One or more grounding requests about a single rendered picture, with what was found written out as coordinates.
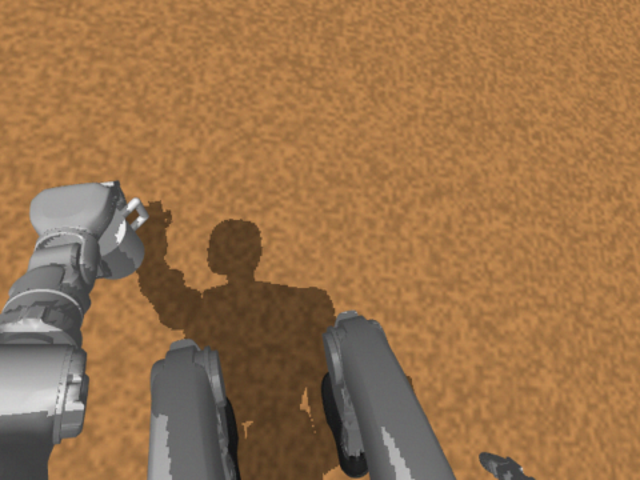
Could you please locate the right robot hand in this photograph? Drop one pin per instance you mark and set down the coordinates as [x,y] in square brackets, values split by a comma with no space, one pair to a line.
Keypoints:
[501,468]

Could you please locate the right robot foot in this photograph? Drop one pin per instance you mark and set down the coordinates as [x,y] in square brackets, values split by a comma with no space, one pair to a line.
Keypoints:
[354,467]

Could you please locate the mug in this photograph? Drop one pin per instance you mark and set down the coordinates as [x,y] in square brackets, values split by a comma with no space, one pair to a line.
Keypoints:
[119,245]

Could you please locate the left robot hand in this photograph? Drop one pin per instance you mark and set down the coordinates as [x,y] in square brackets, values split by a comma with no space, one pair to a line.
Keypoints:
[89,207]

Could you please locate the left robot arm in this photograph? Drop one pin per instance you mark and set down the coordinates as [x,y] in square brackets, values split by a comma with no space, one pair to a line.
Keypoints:
[43,385]

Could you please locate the left robot foot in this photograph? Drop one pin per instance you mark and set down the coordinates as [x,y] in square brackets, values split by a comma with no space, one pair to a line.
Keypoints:
[233,439]

